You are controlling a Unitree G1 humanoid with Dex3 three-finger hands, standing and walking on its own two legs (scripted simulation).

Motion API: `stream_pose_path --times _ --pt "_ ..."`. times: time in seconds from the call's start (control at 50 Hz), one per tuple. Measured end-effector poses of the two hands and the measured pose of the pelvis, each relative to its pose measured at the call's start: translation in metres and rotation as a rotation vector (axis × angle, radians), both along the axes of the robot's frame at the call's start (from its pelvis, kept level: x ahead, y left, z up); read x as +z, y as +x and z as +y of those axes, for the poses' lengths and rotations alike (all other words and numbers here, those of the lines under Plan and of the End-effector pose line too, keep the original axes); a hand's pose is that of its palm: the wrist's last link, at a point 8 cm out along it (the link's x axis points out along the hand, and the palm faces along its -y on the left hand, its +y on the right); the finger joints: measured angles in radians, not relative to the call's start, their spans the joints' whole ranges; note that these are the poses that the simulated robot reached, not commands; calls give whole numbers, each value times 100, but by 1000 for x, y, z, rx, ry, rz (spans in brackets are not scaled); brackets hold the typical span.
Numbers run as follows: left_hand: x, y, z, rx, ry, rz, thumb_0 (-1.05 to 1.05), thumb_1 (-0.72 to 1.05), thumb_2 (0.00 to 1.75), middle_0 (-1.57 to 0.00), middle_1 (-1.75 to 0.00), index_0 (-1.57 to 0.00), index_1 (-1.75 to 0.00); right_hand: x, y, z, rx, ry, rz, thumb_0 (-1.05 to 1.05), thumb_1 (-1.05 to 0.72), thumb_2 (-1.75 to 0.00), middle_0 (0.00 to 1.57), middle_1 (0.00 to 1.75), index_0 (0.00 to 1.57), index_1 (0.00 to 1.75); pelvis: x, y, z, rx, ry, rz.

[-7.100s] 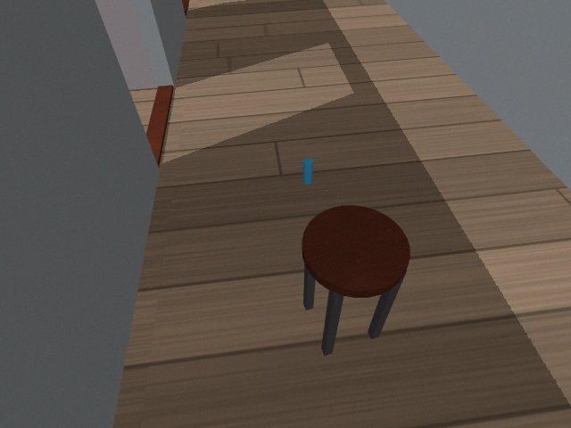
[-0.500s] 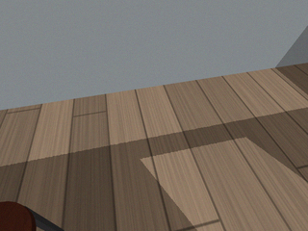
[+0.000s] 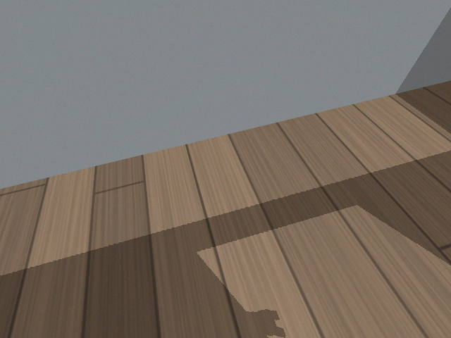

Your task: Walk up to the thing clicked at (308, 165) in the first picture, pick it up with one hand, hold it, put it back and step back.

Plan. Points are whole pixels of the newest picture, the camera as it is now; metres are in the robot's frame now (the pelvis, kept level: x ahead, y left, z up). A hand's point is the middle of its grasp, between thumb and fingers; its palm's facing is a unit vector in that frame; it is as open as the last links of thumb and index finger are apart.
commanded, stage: walk up
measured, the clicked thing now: out of the picture -0.17 +1.43 -0.70
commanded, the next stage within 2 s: none
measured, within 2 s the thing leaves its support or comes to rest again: neither
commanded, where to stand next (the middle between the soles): +0.38 +0.04 m, yaw -3 degrees
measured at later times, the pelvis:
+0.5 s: pelvis +0.20 +0.01 +0.00, yaw +15 degrees
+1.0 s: pelvis +0.35 -0.02 -0.01, yaw +31 degrees
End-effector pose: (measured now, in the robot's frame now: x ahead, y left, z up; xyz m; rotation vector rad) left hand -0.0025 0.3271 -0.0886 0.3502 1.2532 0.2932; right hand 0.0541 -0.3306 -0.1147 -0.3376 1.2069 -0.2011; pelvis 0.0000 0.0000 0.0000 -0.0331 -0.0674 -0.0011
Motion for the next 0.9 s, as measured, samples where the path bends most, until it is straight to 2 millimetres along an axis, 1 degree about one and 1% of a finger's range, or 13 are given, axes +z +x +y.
stream_pose_path --times 0.06,0.12,0.18,0.24,0.28,0.34,0.4,0.5,0.58,0.64,0.7,0.8,0.9 --pt "-2 15 -6 -4 -25 8 0 90 89 -20 -30 -20 -30 7 24 7 22 18 -16 1 -91 -90 20 30 20 29 4 20 1 -2 -4 9" --pt "-8 39 -5 -15 -48 4 0 90 89 -20 -30 -20 -30 12 48 16 38 25 -13 1 -91 -90 20 30 20 29 4 42 4 6 -10 18" --pt "-20 76 3 -3 -65 -49 0 90 89 -20 -30 -20 -30 16 72 27 66 18 15 1 -91 -90 20 30 20 30 -2 67 8 68 -12 22" --pt "-38 120 16 3 -74 -124 0 90 89 -20 -30 -20 -30 14 100 33 96 -23 24 1 -90 -90 20 30 20 30 -16 95 18 119 11 26" --pt "-46 150 19 8 -83 -153 0 90 89 -20 -30 -20 -30 14 118 36 107 -50 6 1 -90 -90 20 30 20 30 -21 109 24 141 33 25" --pt "-41 191 17 -5 -101 -195 1 90 89 -20 -30 -20 -30 22 141 41 119 -61 -6 1 -90 -90 20 30 20 30 -15 130 25 184 42 31" --pt "-29 224 13 -2 -111 -242 0 90 89 -20 -30 -20 -30 32 168 45 158 -69 -7 1 -90 -90 20 30 20 30 -7 154 24 214 43 42" --pt "-14 259 10 37 -92 -264 0 90 89 -20 -30 -20 -30 37 219 39 243 -70 -12 1 -90 -90 20 30 20 30 -1 196 14 269 34 52" --pt "-7 282 6 84 -47 -273 0 90 89 -20 -30 -20 -30 30 270 23 307 -69 -13 1 -90 -90 20 30 20 30 -5 236 -2 312 31 56" --pt "-7 292 0 127 16 -300 0 90 89 -20 -30 -20 -30 13 318 8 358 -80 -14 1 -90 -90 20 30 20 30 -19 266 -18 350 29 57" --pt "-5 287 -12 199 38 -288 0 90 89 -20 -30 -20 -30 4 369 5 402 -90 -12 1 -90 -90 20 30 20 30 -19 285 -27 399 30 46" --pt "1 263 -37 316 24 -207 0 90 89 -20 -30 -20 -30 12 451 22 513 -62 -60 1 -90 -90 20 30 20 30 -7 315 -30 455 26 50" --pt "-6 231 -53 414 15 -109 0 90 89 -20 -30 -20 -30 17 514 50 603 -47 -88 1 -91 -90 20 30 20 30 -5 336 -31 501 33 52"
